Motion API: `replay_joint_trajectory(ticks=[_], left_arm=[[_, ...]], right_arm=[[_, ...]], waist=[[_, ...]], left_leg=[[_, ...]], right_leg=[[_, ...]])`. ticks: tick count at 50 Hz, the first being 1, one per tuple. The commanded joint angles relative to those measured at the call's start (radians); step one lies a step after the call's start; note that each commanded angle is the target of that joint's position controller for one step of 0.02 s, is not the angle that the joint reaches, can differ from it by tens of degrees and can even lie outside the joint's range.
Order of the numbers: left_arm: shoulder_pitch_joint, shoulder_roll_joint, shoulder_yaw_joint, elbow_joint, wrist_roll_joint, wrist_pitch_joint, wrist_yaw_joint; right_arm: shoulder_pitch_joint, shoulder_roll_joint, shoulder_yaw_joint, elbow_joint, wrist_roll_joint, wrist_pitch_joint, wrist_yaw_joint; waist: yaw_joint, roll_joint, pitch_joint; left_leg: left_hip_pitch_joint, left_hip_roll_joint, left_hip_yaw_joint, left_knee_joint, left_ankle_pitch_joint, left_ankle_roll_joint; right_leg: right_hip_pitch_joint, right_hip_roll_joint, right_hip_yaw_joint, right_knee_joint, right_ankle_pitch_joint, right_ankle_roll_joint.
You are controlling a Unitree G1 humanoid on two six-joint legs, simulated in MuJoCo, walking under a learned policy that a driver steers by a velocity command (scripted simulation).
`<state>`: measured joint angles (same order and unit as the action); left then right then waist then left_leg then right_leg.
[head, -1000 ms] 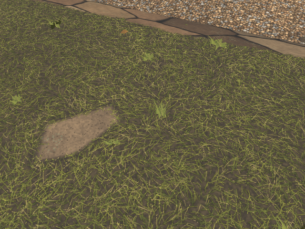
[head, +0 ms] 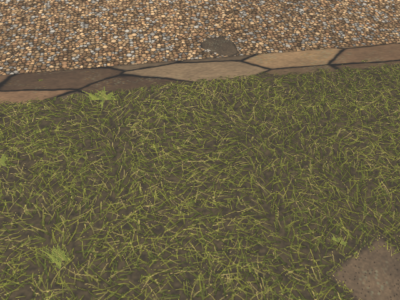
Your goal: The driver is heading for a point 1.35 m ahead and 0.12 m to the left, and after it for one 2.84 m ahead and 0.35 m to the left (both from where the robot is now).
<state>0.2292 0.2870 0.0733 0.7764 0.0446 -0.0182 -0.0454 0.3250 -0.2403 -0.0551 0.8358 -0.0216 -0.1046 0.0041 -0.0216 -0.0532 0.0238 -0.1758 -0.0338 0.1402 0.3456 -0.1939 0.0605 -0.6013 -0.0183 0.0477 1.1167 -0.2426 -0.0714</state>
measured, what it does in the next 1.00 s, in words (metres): walks ahead: right foot, then left foot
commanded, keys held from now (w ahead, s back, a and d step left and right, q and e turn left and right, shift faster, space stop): w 1.00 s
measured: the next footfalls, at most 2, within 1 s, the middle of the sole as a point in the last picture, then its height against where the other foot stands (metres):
right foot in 0.28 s outside the picture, level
left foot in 0.80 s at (183, 264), level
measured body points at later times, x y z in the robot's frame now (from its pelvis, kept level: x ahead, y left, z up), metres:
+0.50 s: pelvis +0.27 -0.05 +0.00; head +0.29 -0.07 +0.45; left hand +0.31 +0.21 -0.13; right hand +0.33 -0.31 -0.14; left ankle +0.30 +0.09 -0.67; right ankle +0.25 -0.12 -0.74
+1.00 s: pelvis +0.54 -0.01 +0.00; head +0.56 +0.01 +0.45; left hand +0.61 +0.24 -0.15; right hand +0.56 -0.27 -0.13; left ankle +0.57 +0.05 -0.74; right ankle +0.52 -0.15 -0.66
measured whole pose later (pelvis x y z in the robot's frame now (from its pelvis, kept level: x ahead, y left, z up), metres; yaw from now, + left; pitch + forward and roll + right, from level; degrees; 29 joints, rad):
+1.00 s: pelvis +0.54 -0.01 +0.00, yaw -3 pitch -1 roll +0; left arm 0.26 0.23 0.05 0.96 0.03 -0.06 -0.02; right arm 0.31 -0.22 -0.05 0.96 -0.01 -0.08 0.01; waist 0.00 -0.03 0.05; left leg -0.19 -0.06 0.11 0.37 -0.17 0.10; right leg -0.49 -0.06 0.00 1.10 -0.26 -0.07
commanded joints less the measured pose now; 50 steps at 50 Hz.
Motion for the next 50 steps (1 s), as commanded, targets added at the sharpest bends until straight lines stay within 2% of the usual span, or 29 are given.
replay_joint_trajectory(ticks=[1, 5, 7, 10, 11, 12, 13, 14, 15, 16, 17, 18, 19, 21, 24, 28, 31, 34, 37, 38, 39, 40, 41, 42, 43, 44, 45, 47, 50], left_arm=[[0.0, -0.011, -0.014, -0.059, 0.0, -0.004, -0.012], [-0.165, -0.034, -0.039, -0.101, -0.004, -0.018, -0.024], [-0.231, -0.032, -0.046, -0.118, -0.007, -0.021, -0.026], [-0.264, -0.013, -0.045, -0.127, -0.002, -0.027, -0.013], [-0.241, -0.007, -0.042, -0.118, 0.001, -0.031, -0.007], [-0.166, 0.002, -0.036, -0.091, 0.005, -0.038, 0.0], [-0.012, 0.025, -0.023, -0.034, 0.014, -0.05, 0.009], [0.17, 0.092, 0.0, 0.013, 0.033, -0.059, 0.023], [0.251, 0.202, 0.027, 0.027, 0.031, -0.056, 0.038], [0.25, 0.175, 0.029, 0.03, -0.013, -0.043, 0.045], [0.164, 0.133, 0.016, 0.037, -0.023, -0.045, 0.044], [0.106, 0.079, 0.003, 0.037, -0.023, -0.052, 0.038], [0.07, 0.047, -0.005, 0.04, -0.025, -0.06, 0.037], [0.055, 0.008, -0.016, 0.057, -0.029, -0.072, 0.038], [0.108, 0.033, -0.01, 0.099, -0.039, -0.087, 0.038], [0.168, 0.029, -0.014, 0.14, -0.037, -0.087, 0.036], [0.217, 0.048, -0.013, 0.168, -0.034, -0.088, 0.038], [0.261, 0.062, -0.012, 0.2, -0.028, -0.084, 0.046], [0.252, 0.079, -0.009, 0.22, -0.021, -0.078, 0.056], [0.237, 0.089, -0.007, 0.224, -0.019, -0.076, 0.058], [0.22, 0.095, -0.006, 0.228, -0.02, -0.072, 0.058], [0.224, 0.076, -0.013, 0.223, -0.021, -0.071, 0.058], [0.31, -0.017, -0.036, 0.192, -0.058, -0.072, 0.049], [0.318, 0.017, -0.023, 0.204, -0.046, -0.074, 0.046], [0.228, 0.054, -0.009, 0.184, -0.033, -0.071, 0.046], [0.161, 0.045, -0.012, 0.168, -0.031, -0.076, 0.04], [0.137, 0.02, -0.015, 0.168, -0.03, -0.073, 0.037], [0.164, -0.014, -0.02, 0.183, -0.006, -0.046, 0.027], [0.114, -0.028, -0.021, 0.169, -0.006, -0.027, 0.016]], right_arm=[[0.031, -0.071, -0.007, -0.023, -0.001, -0.026, 0.009], [0.07, -0.088, -0.005, 0.009, 0.008, -0.018, 0.011], [0.121, -0.109, -0.007, 0.035, 0.01, -0.011, 0.008], [0.175, -0.132, -0.009, 0.075, 0.006, 0.009, 0.001], [0.181, -0.139, -0.009, 0.085, 0.006, 0.016, -0.002], [0.184, -0.145, -0.009, 0.096, 0.008, 0.023, -0.004], [0.185, -0.139, -0.004, 0.102, 0.014, 0.03, -0.006], [0.163, -0.113, 0.006, 0.072, 0.018, 0.028, -0.007], [0.228, 0.005, 0.034, 0.019, 0.042, 0.023, 0.009], [0.155, -0.116, -0.002, 0.03, 0.019, 0.027, -0.001], [0.073, -0.114, -0.006, 0.002, 0.02, 0.023, 0.001], [0.048, -0.092, 0.001, 0.001, 0.021, 0.017, 0.004], [0.049, -0.078, 0.0, 0.012, 0.012, 0.026, 0.006], [0.093, -0.047, 0.003, 0.037, -0.01, 0.055, 0.018], [0.025, -0.033, 0.001, 0.018, -0.019, 0.071, 0.033], [-0.155, -0.031, 0.008, -0.034, -0.012, 0.07, 0.035], [-0.26, -0.026, 0.017, -0.062, -0.005, 0.067, 0.035], [-0.328, -0.045, 0.016, -0.086, -0.004, 0.065, 0.032], [-0.312, -0.06, 0.008, -0.089, -0.007, 0.054, 0.026], [-0.249, -0.069, 0.001, -0.069, -0.008, 0.049, 0.02], [-0.115, -0.081, -0.01, -0.024, -0.011, 0.041, 0.012], [0.068, -0.125, -0.028, 0.038, -0.025, 0.029, 0.001], [0.206, -0.244, -0.059, 0.055, -0.049, 0.023, -0.008], [0.193, -0.239, -0.06, 0.061, -0.013, 0.037, 0.003], [0.071, -0.204, -0.051, 0.048, 0.006, 0.042, 0.005], [-0.015, -0.132, -0.033, 0.032, 0.009, 0.038, 0.008], [-0.049, -0.089, -0.02, 0.036, 0.007, 0.031, 0.01], [-0.049, -0.044, -0.005, 0.063, 0.008, 0.018, 0.007], [0.025, -0.068, -0.01, 0.105, 0.014, -0.001, 0.005]], waist=[[0.028, 0.116, 0.017], [0.0, 0.122, 0.038], [-0.021, 0.125, 0.046], [-0.027, 0.132, 0.054], [-0.013, 0.141, 0.039], [0.024, 0.145, -0.003], [0.09, 0.118, -0.089], [0.164, 0.06, -0.21], [0.143, -0.192, -0.342], [0.159, -0.066, -0.315], [0.116, -0.032, -0.171], [0.08, 0.002, -0.104], [0.044, 0.007, -0.058], [0.0, -0.011, -0.037], [-0.012, -0.006, 0.006], [0.02, -0.005, 0.058], [0.048, -0.008, 0.069], [0.064, -0.008, 0.089], [0.04, -0.006, 0.084], [0.01, -0.011, 0.05], [-0.051, 0.007, -0.018], [-0.113, 0.044, -0.128], [-0.111, 0.24, -0.285], [-0.096, 0.282, -0.34], [-0.047, 0.181, -0.172], [-0.026, 0.103, -0.072], [0.003, 0.091, -0.015], [0.046, 0.125, 0.005], [0.056, 0.11, 0.021]], left_leg=[[0.028, 0.278, -0.196, -0.215, 0.194, 0.129], [0.011, 0.229, -0.08, -0.212, 0.289, 0.101], [0.054, 0.248, -0.082, -0.205, 0.312, 0.103], [0.177, 0.287, -0.092, -0.136, 0.444, 0.104], [0.204, 0.289, -0.083, -0.076, 0.568, 0.099], [0.216, 0.279, -0.065, 0.034, 0.701, 0.089], [0.166, 0.245, -0.027, 0.214, 0.721, 0.069], [-0.024, 0.212, -0.005, 0.464, 0.456, 0.046], [-0.43, 0.042, 0.022, 0.843, -0.24, -0.003], [-0.531, 0.04, -0.121, 0.952, -0.315, 0.005], [-0.567, 0.089, -0.152, 0.94, -0.223, 0.015], [-0.523, 0.115, -0.155, 0.877, -0.157, 0.015], [-0.471, 0.135, -0.156, 0.821, -0.132, 0.008], [-0.381, 0.138, -0.147, 0.772, -0.108, -0.013], [-0.428, 0.147, -0.129, 0.713, -0.03, -0.033], [-0.488, 0.155, -0.107, 0.521, 0.124, -0.051], [-0.448, 0.13, -0.082, 0.378, 0.194, -0.04], [-0.446, 0.114, -0.077, 0.299, 0.177, -0.011], [-0.377, 0.08, -0.061, 0.235, 0.072, 0.033], [-0.281, 0.048, -0.046, 0.214, 0.034, 0.049], [-0.119, 0.01, -0.025, 0.158, 0.041, 0.069], [0.133, 0.053, -0.079, 0.15, 0.035, 0.103], [0.463, 0.357, -0.502, 0.106, -0.099, 0.209], [0.49, 0.451, -0.842, -0.072, -0.127, 0.258], [0.352, 0.413, -0.7, -0.085, -0.184, 0.229], [0.209, 0.379, -0.575, -0.113, -0.145, 0.207], [0.108, 0.33, -0.475, -0.149, -0.072, 0.171], [0.003, 0.266, -0.349, -0.182, 0.052, 0.134], [0.003, 0.244, -0.273, -0.214, 0.172, 0.146]], right_leg=[[-0.096, -0.029, 0.045, -0.077, 0.1, 0.011], [0.002, -0.021, -0.063, -0.357, 0.228, 0.018], [0.038, -0.022, -0.105, -0.435, 0.213, 0.012], [0.061, -0.003, -0.133, -0.521, 0.099, -0.019], [0.112, 0.021, -0.146, -0.551, 0.053, -0.036], [0.218, 0.054, -0.159, -0.598, 0.04, -0.055], [0.423, 0.077, -0.16, -0.656, 0.074, -0.082], [0.692, -0.082, 0.016, -0.66, -0.002, -0.13], [1.013, -0.408, 0.518, -0.735, -0.036, -0.271], [0.952, -0.396, 0.594, -0.802, 0.031, -0.269], [0.836, -0.341, 0.416, -0.808, 0.126, -0.236], [0.704, -0.295, 0.314, -0.84, 0.216, -0.202], [0.611, -0.249, 0.235, -0.87, 0.256, -0.166], [0.504, -0.2, 0.149, -0.92, 0.291, -0.142], [0.476, -0.184, 0.093, -0.976, 0.325, -0.157], [0.49, -0.154, 0.03, -1.003, 0.346, -0.146], [0.523, -0.156, 0.002, -1.001, 0.381, -0.135], [0.61, -0.191, 0.006, -0.982, 0.405, -0.129], [0.684, -0.214, -0.007, -0.896, 0.57, -0.112], [0.686, -0.207, -0.022, -0.813, 0.71, -0.098], [0.667, -0.176, -0.052, -0.649, 0.8, -0.081], [0.541, -0.126, -0.085, -0.419, 0.682, -0.062], [0.204, 0.001, -0.148, -0.026, 0.241, -0.013], [0.038, 0.108, -0.04, 0.168, -0.276, -0.012], [-0.039, 0.032, 0.015, 0.214, -0.197, -0.025], [-0.034, -0.012, 0.008, 0.167, -0.107, -0.028], [0.005, -0.048, 0.0, 0.1, -0.058, -0.029], [0.095, -0.071, -0.012, 0.033, -0.021, -0.01], [0.051, -0.083, -0.04, -0.02, 0.04, 0.014]])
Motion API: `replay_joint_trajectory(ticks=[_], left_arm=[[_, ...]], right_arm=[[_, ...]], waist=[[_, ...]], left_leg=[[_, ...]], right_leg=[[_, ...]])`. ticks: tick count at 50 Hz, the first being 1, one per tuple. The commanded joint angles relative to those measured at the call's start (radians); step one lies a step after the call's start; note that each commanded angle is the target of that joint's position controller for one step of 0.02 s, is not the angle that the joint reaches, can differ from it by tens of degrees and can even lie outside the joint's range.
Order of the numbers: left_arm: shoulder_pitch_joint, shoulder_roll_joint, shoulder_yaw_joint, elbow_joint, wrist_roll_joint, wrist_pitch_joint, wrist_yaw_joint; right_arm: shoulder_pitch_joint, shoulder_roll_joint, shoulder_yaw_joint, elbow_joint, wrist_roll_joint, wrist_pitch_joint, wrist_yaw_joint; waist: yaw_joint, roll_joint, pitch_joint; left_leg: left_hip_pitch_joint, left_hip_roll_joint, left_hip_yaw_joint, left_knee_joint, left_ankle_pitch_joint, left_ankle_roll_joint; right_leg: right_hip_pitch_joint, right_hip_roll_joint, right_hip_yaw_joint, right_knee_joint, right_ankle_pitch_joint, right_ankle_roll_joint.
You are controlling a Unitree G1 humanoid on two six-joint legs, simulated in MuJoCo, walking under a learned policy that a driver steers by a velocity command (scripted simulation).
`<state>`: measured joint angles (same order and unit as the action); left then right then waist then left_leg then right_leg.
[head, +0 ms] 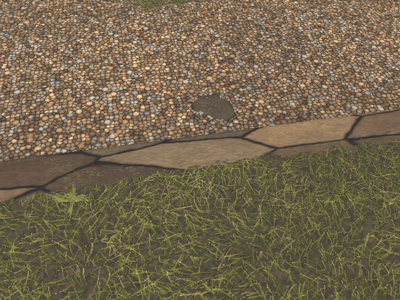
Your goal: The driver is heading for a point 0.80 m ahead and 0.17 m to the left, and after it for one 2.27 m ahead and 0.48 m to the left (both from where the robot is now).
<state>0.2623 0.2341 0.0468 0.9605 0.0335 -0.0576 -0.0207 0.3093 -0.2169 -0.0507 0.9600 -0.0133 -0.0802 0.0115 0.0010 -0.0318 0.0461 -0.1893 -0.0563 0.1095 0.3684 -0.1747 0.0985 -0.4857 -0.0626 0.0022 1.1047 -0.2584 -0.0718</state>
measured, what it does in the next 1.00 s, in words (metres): walks ahead, turning left: right foot, then left foot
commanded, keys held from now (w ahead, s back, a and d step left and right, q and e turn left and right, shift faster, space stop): w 0.32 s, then w+q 0.68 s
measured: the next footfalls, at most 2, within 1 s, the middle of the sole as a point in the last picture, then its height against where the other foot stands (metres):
right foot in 0.36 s outside the picture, level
left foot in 0.90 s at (175, 265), level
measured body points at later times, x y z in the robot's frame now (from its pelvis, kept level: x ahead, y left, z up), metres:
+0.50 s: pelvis +0.27 -0.05 -0.01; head +0.30 -0.06 +0.44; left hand +0.36 +0.21 -0.14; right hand +0.27 -0.29 -0.16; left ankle +0.18 +0.08 -0.65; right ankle +0.32 -0.11 -0.74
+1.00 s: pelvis +0.53 +0.03 -0.02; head +0.56 +0.04 +0.43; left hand +0.46 +0.27 -0.17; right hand +0.73 -0.18 -0.15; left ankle +0.57 +0.08 -0.74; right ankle +0.42 -0.13 -0.64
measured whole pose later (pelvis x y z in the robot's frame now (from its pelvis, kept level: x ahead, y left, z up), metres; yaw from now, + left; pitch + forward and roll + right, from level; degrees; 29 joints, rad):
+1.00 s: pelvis +0.53 +0.03 -0.02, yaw +20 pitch +0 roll +0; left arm 0.32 0.21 0.05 0.96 0.01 -0.07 0.01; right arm 0.15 -0.24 -0.08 0.88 -0.02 -0.02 0.01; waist 0.01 -0.01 0.08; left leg -0.37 -0.10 0.11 0.60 -0.23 0.16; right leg -0.28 -0.06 -0.08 1.25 -0.40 -0.01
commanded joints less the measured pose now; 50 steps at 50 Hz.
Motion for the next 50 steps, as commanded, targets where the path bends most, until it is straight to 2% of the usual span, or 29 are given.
replay_joint_trajectory(ticks=[1, 4, 7, 12, 14, 15, 16, 17, 18, 19, 20, 21, 22, 23, 24, 26, 29, 34, 39, 40, 42, 43, 44, 45, 46, 47, 48, 49, 50], left_arm=[[0.036, 0.027, 0.005, -0.029, 0.005, 0.016, -0.01], [-0.099, 0.029, 0.002, -0.071, 0.0, 0.018, -0.011], [-0.208, 0.011, -0.01, -0.102, -0.008, 0.013, -0.013], [-0.32, 0.021, -0.012, -0.141, -0.01, 0.006, -0.009], [-0.315, 0.032, -0.007, -0.147, -0.01, -0.002, -0.007], [-0.279, 0.038, -0.002, -0.139, -0.011, -0.007, -0.004], [-0.2, 0.049, 0.006, -0.114, -0.01, -0.013, 0.003], [-0.047, 0.067, 0.019, -0.063, -0.005, -0.023, 0.011], [0.138, 0.126, 0.04, -0.015, 0.017, -0.035, 0.024], [0.252, 0.238, 0.07, -0.008, 0.038, -0.034, 0.03], [0.187, 0.205, 0.065, -0.017, 0.002, -0.019, 0.021], [0.071, 0.151, 0.05, -0.032, -0.014, -0.016, 0.018], [0.001, 0.086, 0.033, -0.042, -0.015, -0.024, 0.014], [-0.025, 0.054, 0.024, -0.039, -0.014, -0.031, 0.016], [-0.027, 0.027, 0.016, -0.026, -0.018, -0.038, 0.022], [0.017, 0.026, 0.014, -0.005, -0.019, -0.056, 0.027], [0.063, 0.054, 0.019, 0.011, -0.02, -0.069, 0.031], [0.121, 0.048, 0.012, 0.028, -0.017, -0.069, 0.038], [0.208, 0.077, 0.017, 0.059, -0.013, -0.057, 0.054], [0.212, 0.077, 0.016, 0.062, -0.011, -0.047, 0.057], [0.2, 0.103, 0.023, 0.059, -0.009, -0.035, 0.062], [0.186, 0.121, 0.029, 0.054, -0.006, -0.027, 0.064], [0.173, 0.139, 0.034, 0.045, -0.006, -0.018, 0.062], [0.153, 0.15, 0.038, 0.031, -0.01, -0.011, 0.055], [0.152, 0.113, 0.029, -0.004, -0.013, -0.013, 0.05], [0.146, 0.047, 0.022, -0.088, -0.028, -0.022, 0.028], [0.016, 0.112, 0.031, -0.113, -0.016, -0.035, 0.025], [-0.019, 0.096, 0.025, -0.133, -0.027, -0.048, 0.023], [0.004, 0.093, 0.026, -0.116, -0.026, -0.053, 0.028]], right_arm=[[0.061, -0.098, -0.015, -0.009, 0.006, -0.027, -0.003], [0.119, -0.088, -0.008, 0.015, 0.007, -0.024, -0.004], [0.162, -0.088, -0.004, 0.033, 0.006, -0.025, -0.007], [0.233, -0.095, -0.003, 0.073, -0.006, -0.018, -0.021], [0.223, -0.104, -0.006, 0.082, -0.012, -0.014, -0.028], [0.204, -0.111, -0.008, 0.082, -0.013, -0.013, -0.031], [0.188, -0.12, -0.01, 0.083, -0.014, -0.011, -0.032], [0.176, -0.117, -0.008, 0.084, -0.01, -0.008, -0.029], [0.165, -0.098, 0.001, 0.063, -0.001, -0.009, -0.025], [0.261, 0.005, 0.023, 0.032, 0.044, -0.009, -0.014], [0.236, -0.083, -0.004, 0.05, 0.022, -0.004, -0.021], [0.151, -0.097, -0.014, 0.027, 0.013, -0.001, -0.02], [0.107, -0.075, -0.01, 0.019, 0.01, -0.003, -0.015], [0.095, -0.057, -0.012, 0.023, 0.003, 0.006, -0.012], [0.11, -0.043, -0.012, 0.027, -0.013, 0.021, -0.005], [0.112, -0.019, -0.014, 0.025, -0.019, 0.046, 0.008], [0.015, -0.017, -0.017, -0.015, -0.016, 0.064, 0.017], [-0.171, -0.008, -0.006, -0.087, -0.011, 0.062, 0.03], [-0.306, -0.011, 0.004, -0.149, -0.018, 0.058, 0.039], [-0.294, -0.012, 0.002, -0.15, -0.02, 0.058, 0.038], [-0.25, -0.03, -0.007, -0.145, -0.022, 0.061, 0.033], [-0.192, -0.044, -0.016, -0.131, -0.024, 0.061, 0.03], [-0.102, -0.064, -0.028, -0.107, -0.024, 0.057, 0.027], [0.033, -0.098, -0.047, -0.067, -0.03, 0.049, 0.019], [0.142, -0.204, -0.08, -0.049, -0.04, 0.043, 0.004], [0.089, -0.29, -0.098, -0.078, -0.018, 0.054, 0.003], [0.089, -0.265, -0.091, -0.08, 0.002, 0.067, -0.004], [0.04, -0.218, -0.077, -0.078, 0.003, 0.067, -0.015], [-0.003, -0.166, -0.064, -0.08, 0.003, 0.061, -0.017]], waist=[[0.027, 0.085, 0.014], [-0.002, 0.083, 0.047], [-0.029, 0.088, 0.057], [-0.058, 0.097, 0.074], [-0.042, 0.098, 0.072], [-0.02, 0.103, 0.056], [0.015, 0.109, 0.015], [0.079, 0.08, -0.059], [0.145, 0.033, -0.174], [0.126, -0.179, -0.334], [0.111, -0.09, -0.331], [0.063, -0.038, -0.168], [0.04, -0.004, -0.077], [0.015, -0.009, -0.028], [-0.011, -0.031, -0.005], [-0.028, -0.031, -0.006], [-0.032, -0.025, 0.021], [-0.003, -0.023, 0.061], [0.033, -0.025, 0.076], [0.026, -0.026, 0.073], [-0.003, -0.057, 0.032], [-0.031, -0.07, -0.002], [-0.068, -0.071, -0.056], [-0.134, -0.031, -0.128], [-0.171, 0.089, -0.225], [-0.094, 0.296, -0.289], [-0.125, 0.096, -0.215], [-0.093, 0.066, -0.112], [-0.041, -0.017, -0.043]], left_leg=[[0.027, 0.262, -0.227, -0.25, 0.161, 0.11], [0.075, 0.241, -0.188, -0.264, 0.218, 0.103], [0.108, 0.228, -0.152, -0.258, 0.284, 0.092], [0.251, 0.27, -0.147, -0.209, 0.399, 0.1], [0.3, 0.29, -0.143, -0.16, 0.5, 0.094], [0.305, 0.29, -0.13, -0.108, 0.617, 0.084], [0.301, 0.283, -0.118, -0.015, 0.752, 0.071], [0.252, 0.249, -0.099, 0.162, 0.787, 0.054], [0.068, 0.207, -0.082, 0.408, 0.569, 0.036], [-0.295, 0.044, -0.007, 0.811, -0.018, -0.017], [-0.39, 0.013, -0.136, 0.938, -0.324, -0.002], [-0.428, 0.075, -0.166, 0.938, -0.236, 0.007], [-0.407, 0.114, -0.165, 0.885, -0.16, 0.007], [-0.373, 0.137, -0.161, 0.839, -0.125, 0.004], [-0.334, 0.152, -0.16, 0.805, -0.105, -0.006], [-0.32, 0.152, -0.148, 0.8, -0.074, -0.017], [-0.424, 0.169, -0.132, 0.755, 0.024, -0.03], [-0.476, 0.157, -0.077, 0.5, 0.18, -0.042], [-0.455, 0.123, 0.012, 0.311, 0.146, 0.0], [-0.435, 0.104, 0.028, 0.295, 0.11, 0.016], [-0.338, 0.046, 0.066, 0.285, 0.005, 0.056], [-0.269, 0.011, 0.078, 0.281, -0.054, 0.08], [-0.167, -0.023, 0.079, 0.252, -0.089, 0.106], [0.027, -0.039, 0.046, 0.155, -0.058, 0.139], [0.259, 0.171, -0.239, 0.109, -0.116, 0.205], [0.483, 0.409, -0.823, -0.054, -0.075, 0.372], [0.435, 0.391, -0.753, -0.103, -0.039, 0.342], [0.327, 0.374, -0.629, -0.107, 0.016, 0.307], [0.202, 0.326, -0.536, -0.12, 0.141, 0.257]], right_leg=[[-0.104, -0.047, -0.003, -0.042, 0.091, 0.023], [-0.184, -0.056, -0.028, -0.183, 0.188, 0.045], [-0.16, -0.033, -0.056, -0.352, 0.262, 0.051], [-0.152, 0.001, -0.076, -0.491, 0.235, 0.02], [-0.117, 0.018, -0.079, -0.53, 0.166, -0.008], [-0.051, 0.04, -0.09, -0.553, 0.125, -0.026], [0.058, 0.074, -0.103, -0.576, 0.091, -0.045], [0.252, 0.102, -0.113, -0.642, 0.122, -0.068], [0.53, -0.019, 0.019, -0.652, 0.09, -0.112], [0.843, -0.342, 0.484, -0.719, -0.038, -0.232], [0.772, -0.377, 0.64, -0.827, -0.06, -0.239], [0.62, -0.333, 0.467, -0.85, -0.091, -0.199], [0.483, -0.29, 0.345, -0.9, -0.038, -0.163], [0.399, -0.246, 0.248, -0.929, 0.014, -0.12], [0.337, -0.208, 0.166, -0.948, 0.071, -0.088], [0.314, -0.193, 0.084, -0.962, 0.175, -0.079], [0.337, -0.179, -0.017, -0.982, 0.249, -0.072], [0.385, -0.152, -0.139, -0.98, 0.36, -0.059], [0.54, -0.198, -0.208, -0.927, 0.524, -0.058], [0.57, -0.201, -0.232, -0.878, 0.625, -0.056], [0.601, -0.21, -0.263, -0.755, 0.907, -0.049], [0.606, -0.214, -0.272, -0.652, 1.014, -0.047], [0.59, -0.216, -0.274, -0.498, 1.03, -0.045], [0.493, -0.2, -0.287, -0.27, 0.898, -0.021], [0.261, -0.152, -0.285, 0.054, 0.457, 0.015], [-0.157, 0.101, -0.154, 0.388, -0.302, 0.076], [-0.274, 0.04, 0.015, 0.381, -0.216, 0.066], [-0.291, -0.002, 0.019, 0.322, -0.124, 0.058], [-0.231, -0.037, 0.021, 0.22, -0.072, 0.058]])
